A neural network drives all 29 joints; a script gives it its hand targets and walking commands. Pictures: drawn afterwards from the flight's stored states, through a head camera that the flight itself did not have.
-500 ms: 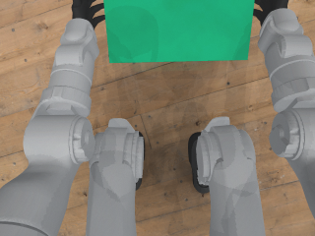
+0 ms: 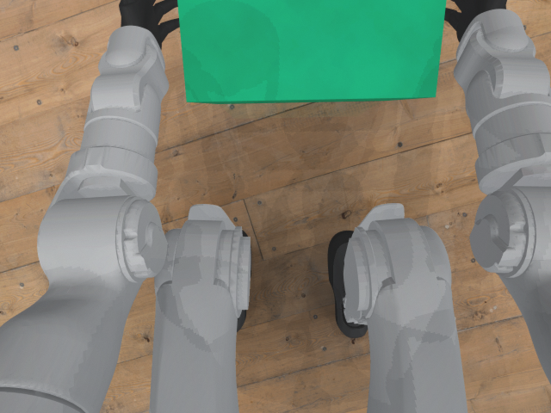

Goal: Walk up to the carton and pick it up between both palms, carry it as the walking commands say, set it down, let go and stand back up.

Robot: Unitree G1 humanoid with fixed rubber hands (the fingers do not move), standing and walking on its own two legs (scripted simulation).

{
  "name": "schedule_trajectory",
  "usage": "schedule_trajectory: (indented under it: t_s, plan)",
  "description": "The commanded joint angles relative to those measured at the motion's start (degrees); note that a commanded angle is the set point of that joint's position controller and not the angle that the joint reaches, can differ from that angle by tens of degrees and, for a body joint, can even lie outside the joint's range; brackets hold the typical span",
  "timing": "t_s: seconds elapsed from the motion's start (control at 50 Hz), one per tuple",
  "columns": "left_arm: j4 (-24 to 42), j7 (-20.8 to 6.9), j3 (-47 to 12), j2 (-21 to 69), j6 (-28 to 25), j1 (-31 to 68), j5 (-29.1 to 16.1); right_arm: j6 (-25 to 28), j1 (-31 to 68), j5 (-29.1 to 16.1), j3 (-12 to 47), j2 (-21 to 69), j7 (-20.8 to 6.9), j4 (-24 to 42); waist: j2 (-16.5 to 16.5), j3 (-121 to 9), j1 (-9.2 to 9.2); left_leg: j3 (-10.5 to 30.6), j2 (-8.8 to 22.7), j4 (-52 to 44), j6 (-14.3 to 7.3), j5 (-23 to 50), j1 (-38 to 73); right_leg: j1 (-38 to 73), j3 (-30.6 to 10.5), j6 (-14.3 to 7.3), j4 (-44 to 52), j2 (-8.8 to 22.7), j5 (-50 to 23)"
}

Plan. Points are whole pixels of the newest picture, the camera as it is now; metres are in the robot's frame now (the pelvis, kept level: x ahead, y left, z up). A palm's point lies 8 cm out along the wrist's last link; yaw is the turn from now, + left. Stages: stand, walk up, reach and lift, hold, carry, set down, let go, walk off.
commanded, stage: set down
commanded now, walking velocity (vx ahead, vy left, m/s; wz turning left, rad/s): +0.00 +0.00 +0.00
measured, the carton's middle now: (304, 30) +0.54 -0.01 -0.25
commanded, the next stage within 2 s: none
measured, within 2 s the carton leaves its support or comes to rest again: neither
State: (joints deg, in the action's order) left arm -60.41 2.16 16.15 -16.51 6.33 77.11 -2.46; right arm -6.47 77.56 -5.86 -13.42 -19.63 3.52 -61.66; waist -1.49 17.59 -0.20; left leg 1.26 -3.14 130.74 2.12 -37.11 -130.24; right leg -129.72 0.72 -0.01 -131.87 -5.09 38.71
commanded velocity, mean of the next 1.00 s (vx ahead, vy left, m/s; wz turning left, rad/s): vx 0.00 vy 0.00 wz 0.00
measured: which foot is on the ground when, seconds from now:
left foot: down 0.00-1.00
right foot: down 0.00-1.00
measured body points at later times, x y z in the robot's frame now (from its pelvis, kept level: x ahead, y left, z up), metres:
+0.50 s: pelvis +0.00 +0.00 +0.00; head +0.36 +0.00 +0.26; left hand +0.51 +0.20 -0.20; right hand +0.51 -0.20 -0.19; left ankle +0.09 +0.12 -0.32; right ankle +0.09 -0.11 -0.32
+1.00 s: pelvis -0.02 +0.01 -0.01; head +0.35 +0.00 +0.23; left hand +0.53 +0.23 -0.18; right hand +0.52 -0.23 -0.18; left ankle +0.09 +0.12 -0.32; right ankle +0.09 -0.10 -0.32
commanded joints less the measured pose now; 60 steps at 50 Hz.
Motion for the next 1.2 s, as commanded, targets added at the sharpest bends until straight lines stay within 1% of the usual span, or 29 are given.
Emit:
schedule_trajectory:
  t_s: [0.0,0.02,0.06,0.14,0.16,0.24,0.28,0.4,0.42,0.44,0.5,0.54,0.58,0.6,0.68,0.7,0.72,0.76,0.78,0.8,0.82,0.86,0.88,0.92,0.94,1.02,1.06,1.1,1.18]
  plan:
    - [3.73,-11.61,-14.94,39.74,0.63,20.61,-1.31,-0.75,21.30,-1.35,15.91,44.50,-13.55,3.46,0.59,-50.19,1.89,-2.78,-1.95,-8.44,-2.02,25.68,21.61,24.88,-2.09,0.15,11.30,-0.07,-29.39]
    - [3.57,-11.38,-15.39,39.66,0.55,20.63,-1.19,-0.32,20.37,-0.49,14.71,43.66,-13.33,3.76,0.88,-50.46,0.05,-2.72,-2.20,-8.51,-1.74,25.91,23.25,23.61,-1.43,0.02,11.18,-0.30,-28.89]
    - [1.62,-10.66,-12.84,36.48,0.11,17.90,-0.88,0.14,19.71,-0.27,15.18,40.31,-12.20,4.92,-1.53,-51.04,1.00,-2.43,-1.61,-7.91,-1.83,25.67,23.48,25.77,-1.23,0.60,11.34,0.20,-28.87]
    - [0.73,-8.76,-10.93,27.02,-0.80,16.91,0.15,0.37,17.14,0.00,12.40,34.10,-10.59,1.85,0.18,-50.32,2.33,-2.43,-1.14,-9.50,-1.77,24.64,25.39,25.20,-1.41,1.07,12.22,0.62,-27.01]
    - [2.14,-8.25,-11.30,27.76,-1.27,17.67,-0.71,1.11,17.20,0.01,12.33,33.10,-9.84,2.73,-1.52,-52.02,1.02,-2.31,-1.70,-8.30,-1.59,26.30,25.17,26.51,-1.22,0.98,11.46,0.57,-29.02]
    - [0.20,-2.96,-5.84,8.15,-3.44,10.57,-0.58,3.16,10.72,1.37,8.14,11.57,-4.53,1.87,-1.56,-53.56,0.72,-2.81,-0.92,-7.84,-0.76,26.51,26.83,28.55,-1.87,1.82,11.70,1.65,-29.68]
    - [0.50,0.47,-4.93,-3.23,-5.40,7.65,-1.98,4.32,8.58,-1.40,8.27,3.68,-1.56,3.22,-1.62,-57.93,3.20,-2.61,-0.54,-8.48,-1.02,28.64,27.57,31.91,-2.29,2.52,11.08,1.69,-33.13]
    - [5.06,3.26,-6.39,-11.46,-6.96,10.24,-7.40,5.64,9.96,-3.57,4.99,-5.72,2.08,7.50,0.29,-66.75,0.73,-2.37,0.64,-7.77,-0.05,31.00,29.18,37.62,-3.69,1.88,10.50,2.58,-37.28]
    - [6.51,3.40,-6.30,-11.75,-7.29,10.75,-8.50,5.93,11.39,-4.20,5.80,-5.54,2.04,10.23,-0.53,-68.87,1.45,-1.95,0.28,-7.59,-0.52,32.98,30.48,37.77,-4.00,1.67,10.29,2.35,-38.53]
    - [7.92,3.31,-7.29,-12.38,-7.20,12.86,-10.17,6.00,13.30,-4.25,5.39,-8.18,2.42,12.39,-0.29,-71.72,-0.04,-2.31,0.33,-6.62,-0.50,33.67,31.37,39.41,-4.52,1.31,10.50,2.80,-39.45]
    - [8.76,2.89,-9.59,-11.99,-6.25,15.05,-11.76,5.15,13.93,-4.20,5.85,-9.05,1.96,9.79,0.89,-65.03,-0.41,-1.87,1.15,-8.86,-0.41,27.42,27.33,35.89,-4.05,0.85,10.41,3.69,-33.10]
    - [7.67,2.75,-10.66,-13.55,-5.68,17.31,-13.03,5.08,15.73,-2.86,4.48,-12.48,2.18,9.05,-0.26,-65.68,-3.41,-0.90,1.15,-8.49,-0.51,25.72,29.67,34.60,-2.65,0.55,10.32,4.21,-30.12]
    - [8.81,2.86,-7.99,-15.93,-5.40,16.46,-11.76,4.83,17.58,-3.87,4.58,-13.62,1.91,11.67,-0.29,-67.41,0.03,-2.10,1.44,-8.06,-0.48,24.86,29.80,36.03,-2.85,0.78,10.00,4.74,-28.97]
    - [8.83,2.91,-8.63,-16.77,-5.21,16.76,-11.57,4.64,15.64,-3.40,3.83,-13.21,1.84,9.93,0.31,-65.93,-1.46,-1.62,1.59,-8.55,-0.58,23.95,31.35,33.21,-2.67,0.59,10.79,4.72,-27.42]
    - [7.63,2.60,-7.87,-16.88,-4.42,16.82,-11.84,4.49,18.54,-3.87,4.18,-15.54,1.30,9.66,-0.22,-66.82,-0.34,-1.80,1.81,-8.70,-0.67,22.35,30.53,35.94,-2.60,0.14,10.55,5.23,-26.12]
    - [4.03,2.54,-9.05,-16.46,-3.86,17.40,-12.92,4.43,19.04,-3.08,3.29,-17.03,1.09,8.05,-1.42,-65.20,-2.69,-1.16,1.98,-8.69,-0.50,20.49,30.79,34.66,-1.33,0.38,10.20,5.56,-24.17]
    - [4.40,2.30,-7.68,-16.85,-3.95,16.68,-11.01,4.06,18.28,-4.55,4.85,-13.98,0.94,8.01,-0.19,-61.37,0.26,-1.86,1.87,-9.23,-0.92,19.41,27.85,33.81,-1.98,0.40,10.87,5.16,-23.58]
    - [-1.09,2.50,-7.16,-18.46,-3.41,14.02,-10.60,3.41,15.85,-5.11,4.61,-15.24,0.50,2.65,-0.73,-61.04,0.85,-1.48,2.61,-9.39,-1.01,17.94,29.92,33.60,-1.23,0.83,10.11,5.13,-21.90]
    - [4.79,2.40,-6.21,-18.21,-3.84,15.78,-10.82,4.06,17.80,-4.38,5.16,-16.18,0.65,7.91,-2.13,-65.94,0.69,-1.40,2.06,-8.68,-0.77,21.92,31.68,36.17,-1.30,0.67,9.55,5.40,-24.91]
    - [2.83,2.08,-6.82,-17.70,-3.85,14.64,-10.93,4.01,16.61,-4.22,4.26,-16.79,0.49,6.00,-0.89,-65.10,-0.13,-1.23,2.40,-8.50,-0.49,21.85,32.18,33.86,-0.75,0.70,9.10,5.36,-24.33]
    - [10.36,2.57,-6.57,-17.83,-4.44,17.28,-10.91,4.38,18.64,-6.29,4.67,-15.99,0.35,11.22,1.13,-72.76,1.88,-1.61,2.04,-7.87,-0.52,26.71,37.65,38.61,-1.71,0.12,8.90,4.79,-28.49]
    - [12.70,3.04,-5.46,-19.51,-4.44,16.02,-9.84,4.19,17.72,-6.74,4.14,-17.62,0.34,14.19,2.09,-78.45,2.52,-2.25,1.60,-7.82,-0.43,30.82,43.51,39.50,-0.86,0.28,8.99,4.56,-30.40]
    - [16.29,3.33,-5.31,-19.91,-3.92,16.37,-10.88,4.25,21.40,-7.56,4.35,-19.28,0.62,21.04,-1.05,-86.85,2.42,-2.14,1.30,-8.45,-0.84,31.08,43.65,46.07,-0.08,0.22,8.36,4.41,-33.42]
    - [13.07,3.10,-7.79,-17.67,-1.91,15.81,-14.11,1.90,17.30,-8.15,4.46,-19.60,0.85,16.85,-0.48,-83.83,-0.02,-3.10,1.15,-8.19,-1.04,27.26,41.95,47.10,-0.05,-0.09,9.61,4.18,-31.11]
    - [17.42,3.10,-7.77,-18.24,-1.21,15.11,-14.21,1.42,16.06,-7.68,3.93,-19.66,1.35,21.02,-1.60,-90.10,-0.41,-3.28,0.78,-9.16,-0.90,28.59,44.28,51.92,0.75,0.17,9.56,4.52,-33.19]
    - [27.72,3.27,-7.39,-20.50,1.60,16.10,-15.04,-1.85,17.23,-8.62,4.63,-20.44,2.42,33.16,-2.26,-101.64,-0.15,-5.21,0.16,-11.29,-1.68,27.94,49.52,60.19,0.88,0.25,12.58,3.55,-33.91]
    - [28.15,4.02,-3.62,-23.47,3.53,13.35,-12.52,-3.98,13.39,-7.37,2.98,-22.01,2.25,31.72,-1.26,-99.35,1.26,-5.30,0.27,-12.65,-1.72,27.50,49.93,59.03,0.83,-0.04,13.75,3.03,-32.79]
    - [29.23,3.67,-3.56,-22.24,4.99,11.75,-11.16,-5.16,10.02,-4.98,-0.15,-23.80,2.03,27.90,1.32,-93.81,-1.62,-4.82,-0.13,-14.86,-1.25,25.23,48.51,53.29,1.60,-0.37,15.63,2.89,-29.10]
    - [33.06,3.37,-2.62,-22.39,5.91,11.92,-9.66,-6.12,9.08,-5.01,-1.51,-21.75,1.76,31.88,4.65,-98.13,-1.03,-4.40,-0.37,-16.47,-1.04,30.47,55.45,52.39,1.59,-0.68,18.42,1.93,-30.92]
